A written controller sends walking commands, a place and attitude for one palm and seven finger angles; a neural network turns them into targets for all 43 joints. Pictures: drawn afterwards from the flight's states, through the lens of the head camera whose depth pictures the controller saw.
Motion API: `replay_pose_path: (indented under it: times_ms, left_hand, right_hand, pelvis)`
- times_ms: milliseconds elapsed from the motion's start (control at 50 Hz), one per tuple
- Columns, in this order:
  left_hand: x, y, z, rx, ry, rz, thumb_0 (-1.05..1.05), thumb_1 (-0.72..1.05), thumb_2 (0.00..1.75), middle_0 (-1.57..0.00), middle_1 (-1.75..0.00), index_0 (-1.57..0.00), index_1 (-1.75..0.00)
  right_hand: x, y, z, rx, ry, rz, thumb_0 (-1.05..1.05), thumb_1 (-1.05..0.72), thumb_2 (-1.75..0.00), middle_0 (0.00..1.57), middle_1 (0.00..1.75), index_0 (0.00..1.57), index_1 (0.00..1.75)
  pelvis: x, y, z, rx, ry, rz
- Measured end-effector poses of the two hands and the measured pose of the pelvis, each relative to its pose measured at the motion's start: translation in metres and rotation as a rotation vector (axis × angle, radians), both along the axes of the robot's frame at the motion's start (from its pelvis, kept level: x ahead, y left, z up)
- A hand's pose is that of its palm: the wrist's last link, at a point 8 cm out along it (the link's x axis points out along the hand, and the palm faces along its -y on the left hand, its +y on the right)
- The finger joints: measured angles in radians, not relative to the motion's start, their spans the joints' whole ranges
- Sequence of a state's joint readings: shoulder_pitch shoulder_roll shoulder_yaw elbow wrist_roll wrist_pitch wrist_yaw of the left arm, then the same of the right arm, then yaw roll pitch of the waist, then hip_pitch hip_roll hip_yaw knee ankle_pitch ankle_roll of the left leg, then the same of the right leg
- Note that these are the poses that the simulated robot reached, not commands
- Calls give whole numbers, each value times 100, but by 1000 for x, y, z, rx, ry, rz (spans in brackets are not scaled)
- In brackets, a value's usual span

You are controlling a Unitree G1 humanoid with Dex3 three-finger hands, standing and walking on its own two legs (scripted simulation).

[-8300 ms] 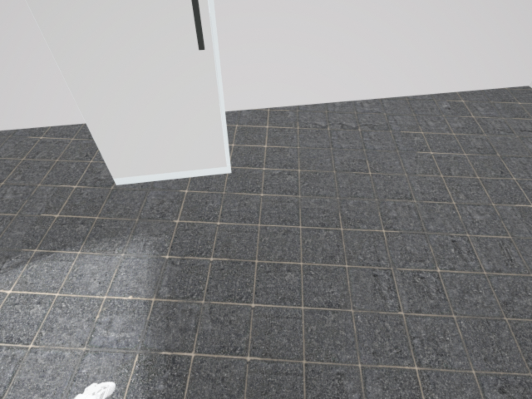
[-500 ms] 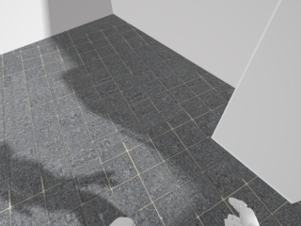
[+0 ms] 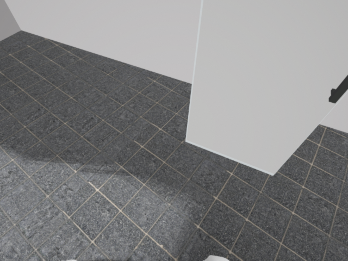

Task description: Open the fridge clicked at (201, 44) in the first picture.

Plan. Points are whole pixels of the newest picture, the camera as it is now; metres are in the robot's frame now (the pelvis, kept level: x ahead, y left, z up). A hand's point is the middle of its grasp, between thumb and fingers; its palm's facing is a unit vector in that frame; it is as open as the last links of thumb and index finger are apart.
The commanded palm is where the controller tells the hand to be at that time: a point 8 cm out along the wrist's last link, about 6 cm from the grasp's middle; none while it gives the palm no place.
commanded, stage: turn to face it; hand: right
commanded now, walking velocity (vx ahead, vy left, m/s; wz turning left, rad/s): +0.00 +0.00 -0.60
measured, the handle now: out of the picture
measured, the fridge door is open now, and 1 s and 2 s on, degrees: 0 0 0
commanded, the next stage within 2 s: take the last steps up to it in 0.60 s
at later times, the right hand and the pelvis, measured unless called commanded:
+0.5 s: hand out of the picture +0.03 -0.30 -0.16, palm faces +0.25 +0.94 -0.22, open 7.4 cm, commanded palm none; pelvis -0.01 -0.07 +0.01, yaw -13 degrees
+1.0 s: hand out of the picture -0.05 -0.18 -0.15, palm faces +0.36 +0.90 -0.25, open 7.4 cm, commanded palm none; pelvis -0.02 +0.00 +0.01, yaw -18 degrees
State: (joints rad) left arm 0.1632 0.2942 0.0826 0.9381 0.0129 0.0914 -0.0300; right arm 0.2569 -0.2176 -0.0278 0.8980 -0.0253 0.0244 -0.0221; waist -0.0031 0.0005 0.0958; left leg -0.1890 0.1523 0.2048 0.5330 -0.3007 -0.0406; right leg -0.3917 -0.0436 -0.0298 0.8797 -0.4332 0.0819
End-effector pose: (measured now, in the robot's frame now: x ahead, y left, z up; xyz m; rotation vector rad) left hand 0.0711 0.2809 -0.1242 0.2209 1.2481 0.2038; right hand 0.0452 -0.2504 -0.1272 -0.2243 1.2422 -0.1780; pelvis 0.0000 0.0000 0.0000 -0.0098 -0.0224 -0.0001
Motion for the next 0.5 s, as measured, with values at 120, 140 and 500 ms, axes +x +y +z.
replay_pose_path:
  times_ms: [120,140,500]
  left_hand:
    - [64,-52,14,50,-123,-163,0,92,90,-20,-30,-20,-30]
    - [68,-60,18,52,-139,-179,0,91,90,-20,-30,-20,-30]
    - [14,-128,23,-4,-37,-213,0,91,90,-20,-30,-20,-30]
  right_hand:
    - [-56,-53,-33,21,106,-136,1,-91,-90,20,30,20,30]
    - [-61,-59,-33,20,121,-147,1,-91,-90,20,30,20,30]
    - [-33,-95,-3,36,-77,-224,1,-91,-90,19,30,20,30]
  pelvis:
    - [-3,-35,-14,19,8,-66]
    - [-3,-39,-12,28,5,-70]
    - [-15,-73,12,64,-12,-219]
